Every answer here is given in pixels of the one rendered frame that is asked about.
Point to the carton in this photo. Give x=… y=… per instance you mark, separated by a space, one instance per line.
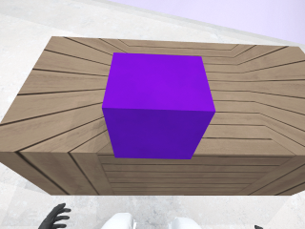
x=157 y=105

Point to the right robot thigh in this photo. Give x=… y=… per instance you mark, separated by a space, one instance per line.
x=183 y=223

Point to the robot thigh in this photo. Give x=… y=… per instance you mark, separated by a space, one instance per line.
x=183 y=223
x=120 y=221

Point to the pedestal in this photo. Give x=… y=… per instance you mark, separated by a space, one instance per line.
x=54 y=133

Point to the left robot thigh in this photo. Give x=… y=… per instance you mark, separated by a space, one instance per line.
x=120 y=221

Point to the left robot hand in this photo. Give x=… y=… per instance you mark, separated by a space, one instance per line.
x=48 y=222

